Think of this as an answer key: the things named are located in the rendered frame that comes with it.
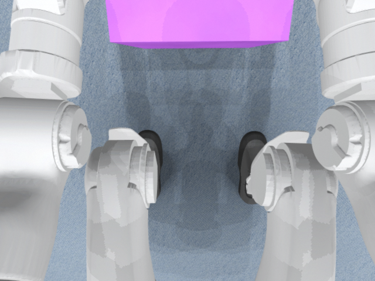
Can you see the carton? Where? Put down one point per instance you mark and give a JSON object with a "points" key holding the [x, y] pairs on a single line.
{"points": [[187, 24]]}

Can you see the right robot upper arm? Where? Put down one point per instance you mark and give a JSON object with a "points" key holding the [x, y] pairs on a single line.
{"points": [[344, 141]]}

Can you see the robot right forearm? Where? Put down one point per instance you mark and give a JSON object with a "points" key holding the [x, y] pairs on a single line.
{"points": [[347, 33]]}

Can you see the left robot shin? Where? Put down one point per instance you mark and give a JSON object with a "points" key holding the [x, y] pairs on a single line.
{"points": [[91, 171]]}

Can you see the left robot upper arm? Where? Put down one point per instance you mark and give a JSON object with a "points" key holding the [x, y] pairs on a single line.
{"points": [[41, 141]]}

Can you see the robot left forearm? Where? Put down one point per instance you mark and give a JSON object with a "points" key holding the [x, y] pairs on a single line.
{"points": [[44, 50]]}

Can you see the left robot thigh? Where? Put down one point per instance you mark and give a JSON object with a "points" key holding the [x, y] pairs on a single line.
{"points": [[117, 244]]}

